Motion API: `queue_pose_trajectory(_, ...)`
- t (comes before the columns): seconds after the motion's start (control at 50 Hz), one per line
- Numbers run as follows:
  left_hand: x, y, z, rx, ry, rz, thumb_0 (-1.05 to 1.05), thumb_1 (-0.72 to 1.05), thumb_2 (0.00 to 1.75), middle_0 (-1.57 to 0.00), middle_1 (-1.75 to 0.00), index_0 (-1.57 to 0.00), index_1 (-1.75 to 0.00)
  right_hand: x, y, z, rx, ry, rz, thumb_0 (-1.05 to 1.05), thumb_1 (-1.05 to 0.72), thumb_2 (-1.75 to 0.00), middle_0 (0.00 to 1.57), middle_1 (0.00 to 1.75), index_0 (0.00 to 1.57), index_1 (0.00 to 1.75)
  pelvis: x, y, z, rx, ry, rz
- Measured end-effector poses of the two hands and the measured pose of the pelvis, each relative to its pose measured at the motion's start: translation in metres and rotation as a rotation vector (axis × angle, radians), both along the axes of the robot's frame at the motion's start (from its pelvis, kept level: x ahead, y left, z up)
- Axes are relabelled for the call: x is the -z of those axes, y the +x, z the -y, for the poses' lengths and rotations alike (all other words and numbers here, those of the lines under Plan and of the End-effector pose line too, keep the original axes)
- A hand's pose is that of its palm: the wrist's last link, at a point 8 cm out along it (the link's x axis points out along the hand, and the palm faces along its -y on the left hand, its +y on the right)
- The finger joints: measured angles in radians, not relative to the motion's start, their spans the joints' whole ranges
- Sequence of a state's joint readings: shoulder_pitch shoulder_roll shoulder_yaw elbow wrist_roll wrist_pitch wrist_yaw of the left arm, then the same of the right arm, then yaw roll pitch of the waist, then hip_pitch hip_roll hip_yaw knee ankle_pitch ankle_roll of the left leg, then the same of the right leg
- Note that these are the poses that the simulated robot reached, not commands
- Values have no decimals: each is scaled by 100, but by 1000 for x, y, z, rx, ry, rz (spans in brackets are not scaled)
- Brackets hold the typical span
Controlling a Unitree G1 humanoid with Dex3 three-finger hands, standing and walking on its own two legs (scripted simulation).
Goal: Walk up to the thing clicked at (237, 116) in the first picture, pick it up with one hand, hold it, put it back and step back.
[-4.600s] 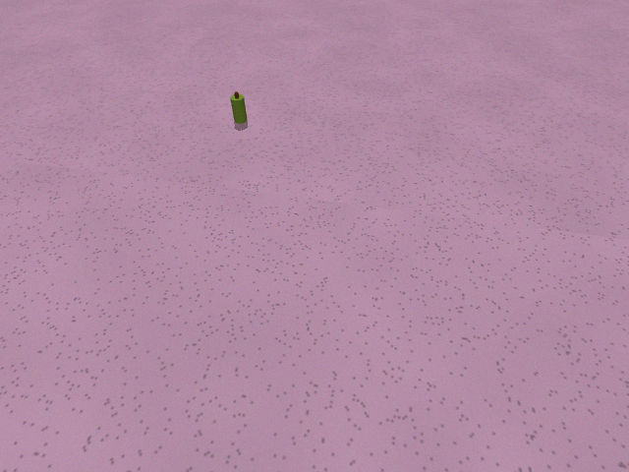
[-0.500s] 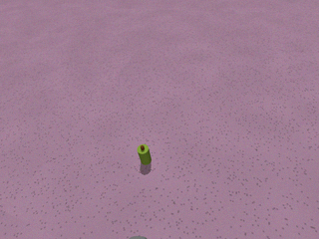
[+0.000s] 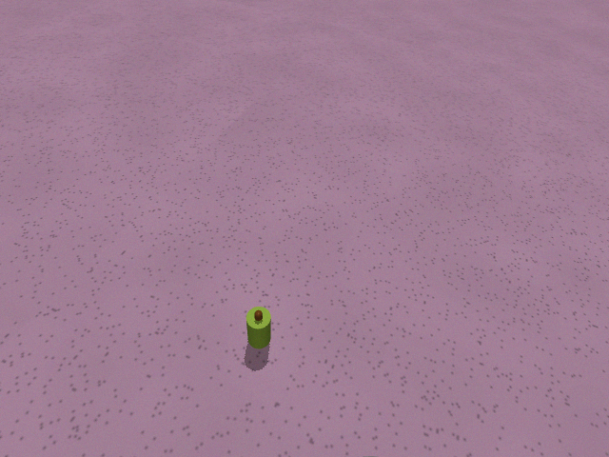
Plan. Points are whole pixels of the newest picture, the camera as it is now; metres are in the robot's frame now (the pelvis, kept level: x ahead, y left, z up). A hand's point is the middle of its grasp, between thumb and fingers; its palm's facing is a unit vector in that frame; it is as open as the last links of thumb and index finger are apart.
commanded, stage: walk up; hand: left
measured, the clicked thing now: (258, 325) +0.64 +0.12 -0.68
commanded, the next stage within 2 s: none
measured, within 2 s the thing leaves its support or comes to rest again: neither
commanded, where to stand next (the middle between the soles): +0.29 -0.04 m, yaw -3 degrees
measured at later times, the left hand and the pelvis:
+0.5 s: hand (157, 408) +0.22 +0.22 -0.11, palm faces -0.05 -0.90 -0.44, open 7.3 cm; pelvis +0.14 -0.05 +0.00, yaw -3 degrees
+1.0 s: hand (159, 387) +0.27 +0.24 -0.17, palm faces -0.09 -0.94 -0.34, open 7.3 cm; pelvis +0.20 -0.02 -0.01, yaw -2 degrees
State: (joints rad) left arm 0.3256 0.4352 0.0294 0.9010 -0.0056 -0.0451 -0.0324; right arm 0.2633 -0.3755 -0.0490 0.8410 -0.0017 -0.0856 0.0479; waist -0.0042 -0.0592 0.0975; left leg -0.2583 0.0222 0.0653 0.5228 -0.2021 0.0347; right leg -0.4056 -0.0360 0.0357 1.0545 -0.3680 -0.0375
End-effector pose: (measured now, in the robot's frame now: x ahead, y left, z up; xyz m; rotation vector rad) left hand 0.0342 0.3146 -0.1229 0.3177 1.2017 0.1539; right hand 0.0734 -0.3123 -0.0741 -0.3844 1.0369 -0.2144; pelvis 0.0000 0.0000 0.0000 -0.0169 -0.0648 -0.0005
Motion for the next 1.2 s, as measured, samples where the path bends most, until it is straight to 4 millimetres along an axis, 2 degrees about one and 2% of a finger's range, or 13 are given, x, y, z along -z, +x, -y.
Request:
queue_pose_trajectory(0.14,-13,48,-1,22,15,2,1,91,89,-20,-30,-21,-30,5,9,3,41,23,-40,1,-90,-90,21,30,20,30,-5,38,2,23,28,6)
queue_pose_trajectory(0.28,-29,109,17,65,72,9,1,91,89,-20,-30,-21,-30,33,24,28,88,70,-101,1,-90,-90,21,30,20,30,1,81,22,44,59,-11)
queue_pose_trajectory(0.36,-35,147,35,77,119,72,1,91,89,-20,-30,-21,-30,57,43,47,97,94,-141,1,-90,-90,21,30,20,30,12,105,40,43,31,-5)
queue_pose_trajectory(0.44,-48,169,50,62,123,125,0,91,89,-20,-30,-21,-30,60,71,49,70,119,-165,1,-90,-90,21,30,20,30,5,124,50,44,54,0)
queue_pose_trajectory(0.52,-57,179,57,52,123,130,0,90,89,-20,-30,-21,-31,53,100,53,54,125,-143,1,-90,-90,21,30,20,30,-3,141,52,45,49,2)
queue_pose_trajectory(0.62,-53,187,51,46,117,99,0,90,89,-20,-30,-21,-31,44,128,55,55,103,-131,1,-90,-90,21,30,20,30,-5,161,48,42,33,3)
queue_pose_trajectory(0.7,-37,199,41,39,100,76,0,90,89,-20,-30,-21,-31,41,143,48,56,65,-152,1,-90,-90,21,30,20,30,0,175,39,35,15,-4)
queue_pose_trajectory(0.8,-2,219,25,13,56,58,1,90,89,-20,-30,-21,-31,41,162,29,60,11,-150,1,-90,-90,21,30,20,30,15,188,22,18,17,-6)
queue_pose_trajectory(0.88,9,230,27,29,20,35,1,91,89,-20,-30,-21,-30,32,173,13,52,20,-118,1,-90,-90,21,30,20,30,12,192,17,32,8,-6)
queue_pose_trajectory(0.98,9,231,29,41,12,-2,0,91,89,-20,-30,-21,-30,28,183,12,52,22,-86,1,-90,-90,21,30,20,30,9,197,17,40,14,-16)
queue_pose_trajectory(1.08,1,220,30,21,63,-29,0,91,89,-20,-30,-21,-30,41,194,26,66,39,-81,1,-90,-90,21,30,20,30,13,202,24,41,-3,-7)
queue_pose_trajectory(1.14,-7,212,30,3,84,-41,0,91,89,-20,-30,-21,-30,46,202,26,71,62,-95,1,-90,-90,21,30,20,30,10,209,27,43,4,-13)
queue_pose_trajectory(1.2,-13,214,28,-12,95,-57,1,90,89,-20,-30,-21,-30,50,208,24,65,79,-98,1,-90,-90,21,30,20,30,8,216,26,44,13,-20)
